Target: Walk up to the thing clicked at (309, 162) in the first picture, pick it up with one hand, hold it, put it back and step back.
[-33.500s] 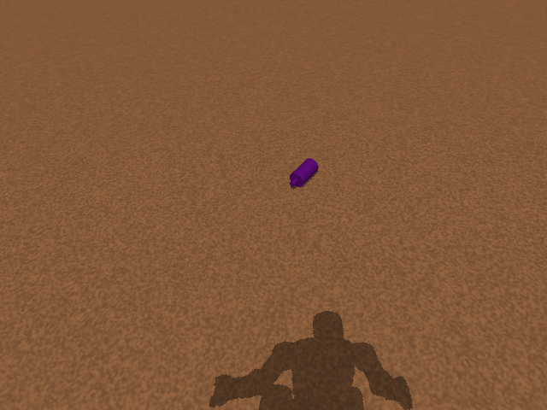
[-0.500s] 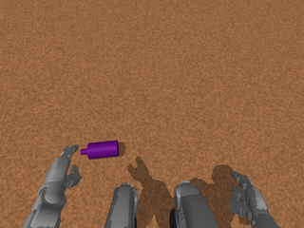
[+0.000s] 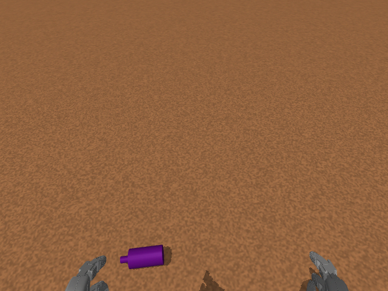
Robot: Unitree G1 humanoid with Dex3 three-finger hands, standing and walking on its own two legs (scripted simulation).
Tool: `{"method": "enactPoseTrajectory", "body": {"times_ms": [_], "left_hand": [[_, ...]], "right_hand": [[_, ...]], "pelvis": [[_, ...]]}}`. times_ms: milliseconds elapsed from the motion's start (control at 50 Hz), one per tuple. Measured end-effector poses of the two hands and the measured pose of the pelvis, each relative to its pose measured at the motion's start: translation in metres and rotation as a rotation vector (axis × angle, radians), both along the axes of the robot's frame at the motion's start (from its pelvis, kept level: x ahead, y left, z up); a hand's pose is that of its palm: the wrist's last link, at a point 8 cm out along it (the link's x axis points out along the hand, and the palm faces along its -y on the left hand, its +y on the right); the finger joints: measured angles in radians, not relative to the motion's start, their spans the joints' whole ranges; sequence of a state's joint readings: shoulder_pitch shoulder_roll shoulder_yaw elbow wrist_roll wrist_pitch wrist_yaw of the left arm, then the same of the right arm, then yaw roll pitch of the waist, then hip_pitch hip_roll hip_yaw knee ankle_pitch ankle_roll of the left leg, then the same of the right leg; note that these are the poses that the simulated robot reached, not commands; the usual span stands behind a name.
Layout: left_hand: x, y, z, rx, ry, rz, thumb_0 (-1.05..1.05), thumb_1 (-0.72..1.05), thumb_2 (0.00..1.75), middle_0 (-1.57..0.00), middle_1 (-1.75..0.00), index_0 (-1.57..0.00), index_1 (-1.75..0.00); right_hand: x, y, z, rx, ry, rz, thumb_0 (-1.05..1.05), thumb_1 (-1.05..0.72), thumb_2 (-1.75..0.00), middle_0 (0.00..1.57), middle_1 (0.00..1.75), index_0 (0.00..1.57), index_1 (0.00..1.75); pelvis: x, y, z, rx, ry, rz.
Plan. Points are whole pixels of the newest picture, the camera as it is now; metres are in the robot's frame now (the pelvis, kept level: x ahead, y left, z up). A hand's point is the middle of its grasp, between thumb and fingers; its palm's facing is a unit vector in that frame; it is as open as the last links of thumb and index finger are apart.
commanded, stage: home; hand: left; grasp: from above
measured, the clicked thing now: (142, 257) +0.45 +0.26 -0.67
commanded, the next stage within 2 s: none
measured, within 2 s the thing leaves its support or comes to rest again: neither
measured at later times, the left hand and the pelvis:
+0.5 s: hand out of the picture +0.17 +0.18 -0.05, palm faces +0.05 -0.98 -0.21, open 7.4 cm; pelvis +0.01 +0.00 +0.00, yaw +1 degrees
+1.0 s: hand out of the picture +0.16 +0.17 -0.05, palm faces +0.05 -0.98 -0.20, open 7.4 cm; pelvis +0.01 -0.01 +0.00, yaw +0 degrees
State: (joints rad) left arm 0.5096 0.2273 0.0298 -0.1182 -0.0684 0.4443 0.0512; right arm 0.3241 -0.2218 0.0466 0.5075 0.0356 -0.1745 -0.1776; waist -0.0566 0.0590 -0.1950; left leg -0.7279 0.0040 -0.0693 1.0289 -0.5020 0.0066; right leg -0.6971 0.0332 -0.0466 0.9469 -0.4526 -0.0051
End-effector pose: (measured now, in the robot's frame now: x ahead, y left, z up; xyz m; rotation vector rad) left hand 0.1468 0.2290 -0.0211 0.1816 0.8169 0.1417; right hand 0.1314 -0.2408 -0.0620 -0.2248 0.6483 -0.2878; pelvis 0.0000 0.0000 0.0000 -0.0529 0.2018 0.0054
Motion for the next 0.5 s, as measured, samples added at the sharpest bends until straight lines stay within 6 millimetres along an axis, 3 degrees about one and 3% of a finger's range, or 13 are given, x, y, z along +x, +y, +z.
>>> {"method": "enactPoseTrajectory", "body": {"times_ms": [100, 240, 500], "left_hand": [[-0.006, 0.0, 0.006, -0.007, 0.001, 0.001, 0.01, 0.9, 0.9, -0.2, -0.3, -0.2, -0.3], [-0.006, 0.0, 0.0, -0.022, 0.017, 0.004, 0.01, 0.91, 0.9, -0.2, -0.3, -0.2, -0.3], [0.002, -0.001, 0.002, -0.01, 0.006, -0.003, 0.01, 0.91, 0.9, -0.2, -0.3, -0.2, -0.3]], "right_hand": [[0.016, 0.002, 0.011, -0.009, -0.055, 0.027, 0.02, -0.9, -0.89, 0.2, 0.3, 0.2, 0.3], [0.033, 0.006, 0.017, -0.018, -0.093, 0.073, 0.02, -0.9, -0.89, 0.2, 0.3, 0.2, 0.3], [0.032, 0.006, 0.01, -0.012, -0.056, 0.078, 0.02, -0.9, -0.89, 0.2, 0.3, 0.2, 0.3]], "pelvis": [[0.003, 0.0, 0.004, 0.003, -0.019, 0.005], [0.004, -0.001, 0.004, 0.006, -0.024, 0.009], [0.01, -0.002, 0.004, 0.007, -0.023, 0.008]]}}
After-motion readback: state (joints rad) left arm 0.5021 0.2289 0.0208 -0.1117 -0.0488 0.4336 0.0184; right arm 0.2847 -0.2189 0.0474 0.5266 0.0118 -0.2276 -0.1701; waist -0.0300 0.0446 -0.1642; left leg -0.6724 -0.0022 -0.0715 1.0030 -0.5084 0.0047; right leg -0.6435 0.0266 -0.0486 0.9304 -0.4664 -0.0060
